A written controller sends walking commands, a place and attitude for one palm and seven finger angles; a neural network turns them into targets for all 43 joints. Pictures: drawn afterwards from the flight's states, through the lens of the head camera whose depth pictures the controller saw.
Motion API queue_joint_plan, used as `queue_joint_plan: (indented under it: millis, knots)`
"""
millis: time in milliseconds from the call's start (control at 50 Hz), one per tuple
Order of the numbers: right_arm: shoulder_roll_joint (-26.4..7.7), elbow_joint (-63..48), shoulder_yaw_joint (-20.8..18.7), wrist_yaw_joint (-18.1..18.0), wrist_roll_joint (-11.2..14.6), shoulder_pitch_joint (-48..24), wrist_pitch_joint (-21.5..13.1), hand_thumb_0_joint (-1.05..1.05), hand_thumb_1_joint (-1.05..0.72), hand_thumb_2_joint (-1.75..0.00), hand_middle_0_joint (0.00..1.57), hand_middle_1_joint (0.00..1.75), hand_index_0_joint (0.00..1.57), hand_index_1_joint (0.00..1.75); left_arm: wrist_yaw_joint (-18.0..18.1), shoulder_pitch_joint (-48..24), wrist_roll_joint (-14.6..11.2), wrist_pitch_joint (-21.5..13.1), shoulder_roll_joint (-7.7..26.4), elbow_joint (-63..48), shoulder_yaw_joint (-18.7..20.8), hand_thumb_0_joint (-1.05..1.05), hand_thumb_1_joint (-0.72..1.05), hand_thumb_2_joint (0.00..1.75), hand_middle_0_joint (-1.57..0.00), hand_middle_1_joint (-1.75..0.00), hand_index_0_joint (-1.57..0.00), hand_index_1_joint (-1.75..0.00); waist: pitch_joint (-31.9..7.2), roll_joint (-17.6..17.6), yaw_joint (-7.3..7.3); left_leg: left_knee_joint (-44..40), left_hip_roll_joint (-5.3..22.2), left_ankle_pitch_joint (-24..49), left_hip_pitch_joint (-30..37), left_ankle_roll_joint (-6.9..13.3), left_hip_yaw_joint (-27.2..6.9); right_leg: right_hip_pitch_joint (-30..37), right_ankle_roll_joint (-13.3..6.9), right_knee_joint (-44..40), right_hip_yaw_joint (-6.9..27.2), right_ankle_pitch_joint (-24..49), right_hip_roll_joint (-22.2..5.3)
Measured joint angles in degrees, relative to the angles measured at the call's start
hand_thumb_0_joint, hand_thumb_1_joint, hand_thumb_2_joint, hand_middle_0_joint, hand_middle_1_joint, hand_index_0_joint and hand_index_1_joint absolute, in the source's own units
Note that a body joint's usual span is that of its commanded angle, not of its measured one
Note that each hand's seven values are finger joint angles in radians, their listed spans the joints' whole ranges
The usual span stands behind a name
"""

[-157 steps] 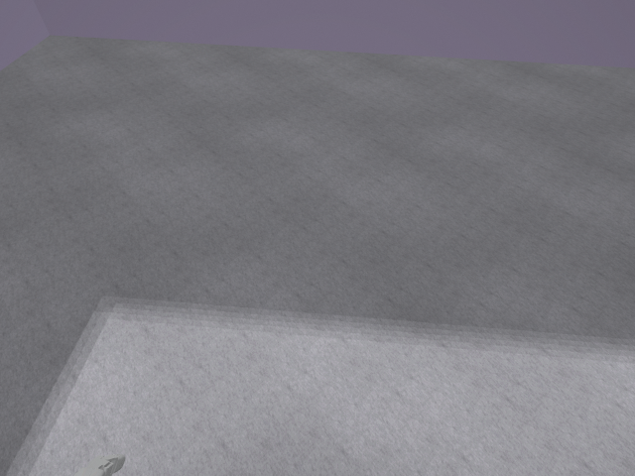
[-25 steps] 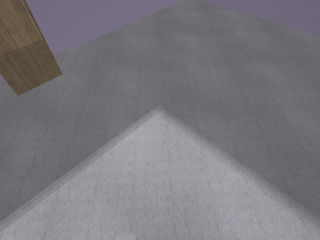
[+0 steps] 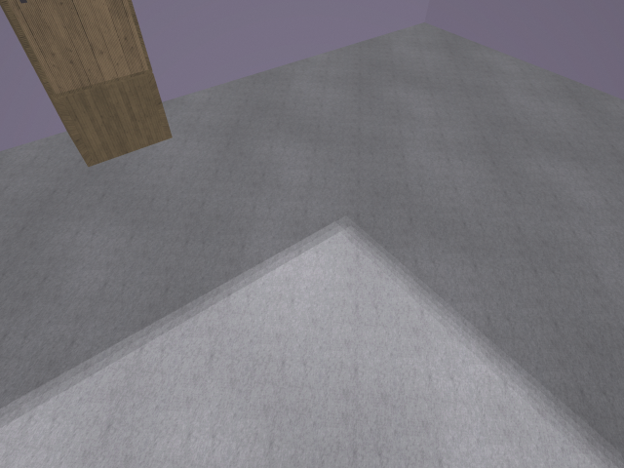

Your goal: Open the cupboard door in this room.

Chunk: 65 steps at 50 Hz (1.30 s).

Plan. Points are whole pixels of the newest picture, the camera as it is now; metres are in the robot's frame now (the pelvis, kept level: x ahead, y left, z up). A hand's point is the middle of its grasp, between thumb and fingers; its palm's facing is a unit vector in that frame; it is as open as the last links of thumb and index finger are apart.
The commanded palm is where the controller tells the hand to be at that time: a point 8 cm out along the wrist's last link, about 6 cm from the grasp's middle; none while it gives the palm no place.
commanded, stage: stand and wait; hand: left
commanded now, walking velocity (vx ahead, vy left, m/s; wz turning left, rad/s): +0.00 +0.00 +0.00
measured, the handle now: out of the picture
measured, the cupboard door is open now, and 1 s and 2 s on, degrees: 0 0 0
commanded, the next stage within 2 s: turn or walk to find it in 1.08 s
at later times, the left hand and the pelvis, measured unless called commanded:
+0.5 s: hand out of the picture -0.03 +0.18 -0.17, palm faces +0.07 -0.98 -0.18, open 7.4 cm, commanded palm none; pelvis -0.02 +0.00 +0.01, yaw +1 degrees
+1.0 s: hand out of the picture -0.05 +0.15 -0.17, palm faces +0.06 -0.99 -0.15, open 7.4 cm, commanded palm none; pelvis -0.03 +0.00 +0.01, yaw +0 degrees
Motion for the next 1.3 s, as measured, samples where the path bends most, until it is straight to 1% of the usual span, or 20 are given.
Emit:
queue_joint_plan:
  millis: [20, 40, 60, 100, 140, 160, 180, 220, 240, 280, 340, 480, 620, 920, 1120, 1200, 1300]
  knots:
    - [-0.2, 0.2, -0.1, 0.1, 0.1, 0.4, 0.2, 0.00, -0.92, -0.90, 0.20, 0.30, 0.21, 0.30, 0.1, 0.0, 0.1, -0.4, -0.3, -0.1, -0.1, 0.00, 0.91, 0.90, -0.20, -0.29, -0.19, -0.30, -0.1, 0.0, -0.03, 1.3, -0.2, -0.4, -0.9, -0.3, -0.1, 1.1, -0.4, -3.2, 0.0, 3.5, 0.0]
    - [-0.8, 0.5, -0.5, 0.1, 0.4, 0.7, 0.3, -0.01, -0.92, -0.90, 0.20, 0.30, 0.21, 0.30, 0.2, -0.2, 0.2, -0.8, -1.1, 0.0, -0.2, 0.00, 0.91, 0.90, -0.20, -0.29, -0.19, -0.30, 0.1, 1.1, -0.15, 2.5, 0.3, -0.9, -1.5, -0.5, -0.6, 1.2, -1.1, -3.5, -0.5, 4.9, 0.5]
    - [-1.4, 0.8, -0.9, 0.1, 0.5, 1.1, 0.6, -0.01, -0.92, -0.90, 0.20, 0.30, 0.21, 0.30, 0.2, -0.2, 0.3, -1.1, -1.7, 0.1, -0.4, 0.00, 0.91, 0.90, -0.20, -0.29, -0.19, -0.30, 0.0, 2.0, -0.41, 3.4, 0.5, -1.9, -1.9, -0.8, -1.2, 1.1, -1.8, -3.2, -1.1, 4.6, 0.8]
    - [-2.3, 1.4, -1.3, 0.3, 0.2, 2.3, 1.6, -0.01, -0.93, -0.90, 0.20, 0.30, 0.21, 0.30, 0.1, 0.1, 0.4, -1.5, -2.5, -0.1, -0.6, 0.00, 0.91, 0.90, -0.20, -0.29, -0.19, -0.30, -0.7, 2.4, -0.54, 6.8, 0.8, -6.6, -3.3, -1.3, -1.8, 1.0, -2.7, -3.5, -1.9, 3.8, 0.9]
    - [-2.8, 2.2, -1.4, 0.3, 0.0, 3.3, 2.0, 0.00, -0.93, -0.90, 0.20, 0.30, 0.21, 0.30, 0.1, 0.2, 0.5, -1.6, -2.9, -0.1, -0.7, 0.00, 0.91, 0.90, -0.20, -0.30, -0.19, -0.30, -1.0, 2.2, -0.36, 10.0, 1.3, -8.4, -4.2, -1.4, -2.4, 1.0, -3.0, -4.4, -2.2, 4.1, 1.1]
    - [-3.0, 2.5, -1.4, 0.3, 0.0, 3.7, 2.0, 0.00, -0.92, -0.90, 0.20, 0.30, 0.21, 0.30, 0.2, 0.2, 0.6, -1.6, -3.0, 0.1, -0.6, 0.00, 0.91, 0.90, -0.20, -0.30, -0.20, -0.30, -1.0, 2.1, -0.35, 10.3, 1.6, -8.4, -4.0, -1.5, -2.5, 1.0, -3.1, -4.7, -2.3, 4.3, 1.3]
    - [-3.1, 2.9, -1.4, 0.2, 0.0, 4.2, 1.9, 0.00, -0.92, -0.90, 0.20, 0.30, 0.20, 0.30, 0.3, 0.2, 0.6, -1.5, -2.9, 0.4, -0.6, 0.01, 0.92, 0.90, -0.20, -0.30, -0.20, -0.30, -0.9, 1.9, -0.46, 9.4, 2.0, -7.8, -3.5, -1.6, -2.5, 0.9, -3.1, -4.7, -2.5, 4.5, 1.4]
    - [-3.3, 3.5, -1.2, 0.0, 0.0, 5.4, 1.4, 0.00, -0.92, -0.90, 0.20, 0.30, 0.20, 0.30, 0.2, 0.1, 0.3, -1.4, -2.7, 1.0, -0.6, 0.01, 0.92, 0.90, -0.20, -0.30, -0.20, -0.30, -0.9, 2.0, -0.89, 4.7, 3.0, -3.6, -1.4, -2.0, -2.9, 0.2, -2.8, -3.9, -3.1, 4.3, 1.8]
    - [-3.0, 4.2, -1.0, -0.2, -0.1, 5.6, 1.1, 0.00, -0.92, -0.90, 0.20, 0.30, 0.20, 0.30, 0.2, -0.3, 0.1, -1.2, -2.5, 1.5, -0.6, 0.01, 0.92, 0.90, -0.20, -0.30, -0.20, -0.30, -0.6, 1.4, -0.98, 3.9, 2.8, -2.6, -1.1, -2.6, -2.9, 0.1, -2.6, -3.4, -3.0, 4.1, 1.5]
    - [-2.3, 5.5, -0.5, -0.4, -0.1, 6.3, 0.7, 0.00, -0.92, -0.90, 0.20, 0.30, 0.20, 0.30, 0.2, -0.6, -0.1, -0.9, -2.0, 2.3, -0.6, 0.01, 0.92, 0.90, -0.20, -0.30, -0.20, -0.30, -0.2, 0.3, -0.60, 3.0, 2.4, -2.4, -0.4, -2.3, -2.2, 0.6, -2.2, -4.5, -2.4, 4.9, 1.3]
    - [-1.1, 6.6, 0.2, -0.4, 0.0, 7.5, 0.1, 0.00, -0.91, -0.90, 0.19, 0.30, 0.20, 0.30, 0.1, -0.8, -0.3, -0.8, -1.6, 3.3, -0.8, 0.01, 0.92, 0.90, -0.20, -0.30, -0.20, -0.30, -0.2, -0.4, -0.50, 0.6, 2.2, -1.6, 0.5, -1.7, -1.8, 1.5, -2.0, -7.1, -2.1, 6.5, 1.3]
    - [1.4, 7.7, 1.0, -0.4, 0.2, 8.8, -0.6, 0.01, -0.91, -0.90, 0.20, 0.30, 0.20, 0.30, 0.2, -0.3, -0.3, -1.3, -1.7, 4.9, -1.2, 0.00, 0.91, 0.90, -0.20, -0.30, -0.19, -0.30, -0.3, 0.0, -0.68, -2.5, 1.9, 0.5, 1.7, -1.4, -1.2, 2.4, -1.8, -10.1, -1.6, 8.6, 1.1]
    - [2.5, 7.9, 1.0, -0.5, 0.1, 9.2, -0.8, 0.01, -0.91, -0.90, 0.20, 0.30, 0.20, 0.30, 0.4, 1.1, -0.2, -1.6, -2.7, 5.7, -1.4, 0.00, 0.91, 0.90, -0.20, -0.29, -0.19, -0.30, -0.8, 0.8, -0.80, -3.1, 1.7, 0.8, 2.1, -1.2, -0.6, 2.4, -1.7, -10.3, -1.1, 8.9, 1.1]
    - [2.0, 7.8, 0.7, -0.8, 0.2, 9.7, -1.2, 0.00, -0.91, -0.90, 0.20, 0.30, 0.20, 0.30, 0.5, 2.6, 0.0, -2.1, -4.7, 6.0, -1.6, 0.00, 0.91, 0.90, -0.20, -0.30, -0.19, -0.30, -1.1, 0.5, -0.76, -3.1, 2.1, 0.9, 1.8, -1.4, 0.0, 1.6, -2.0, -9.9, -0.4, 9.1, 1.4]
    - [1.7, 7.6, 0.6, -0.8, 0.2, 10.0, -1.3, 0.00, -0.91, -0.90, 0.20, 0.30, 0.20, 0.30, 0.5, 2.3, 0.0, -2.3, -4.3, 5.8, -1.5, 0.00, 0.91, 0.90, -0.20, -0.30, -0.19, -0.30, -0.9, 0.6, -0.92, -3.0, 2.4, 0.9, 1.5, -1.6, -0.1, 1.3, -2.2, -9.8, -0.5, 9.0, 1.7]
    - [1.8, 7.1, 0.5, -0.5, 0.1, 10.2, -0.9, 0.00, -0.91, -0.90, 0.20, 0.30, 0.20, 0.30, 0.6, 1.7, 0.0, -2.0, -3.9, 5.1, -1.0, 0.00, 0.91, 0.90, -0.20, -0.30, -0.19, -0.30, -0.8, 0.7, -1.24, -1.8, 2.2, 0.5, 0.3, -1.7, -0.9, 0.5, -2.3, -8.6, -1.3, 8.3, 1.4]
    - [1.8, 6.5, 0.4, -0.3, -0.1, 9.9, -0.4, 0.00, -0.91, -0.90, 0.20, 0.30, 0.20, 0.30, 0.7, 0.8, 0.0, -1.9, -3.3, 3.9, -0.5, 0.00, 0.91, 0.90, -0.20, -0.30, -0.19, -0.30, -0.6, 0.8, -0.99, 0.4, 2.0, -0.4, -1.6, -1.7, -1.9, -0.8, -2.4, -6.7, -2.2, 7.1, 1.1]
